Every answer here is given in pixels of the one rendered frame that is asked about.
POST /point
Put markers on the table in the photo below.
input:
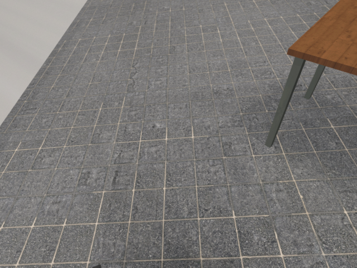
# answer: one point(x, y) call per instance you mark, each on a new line
point(331, 42)

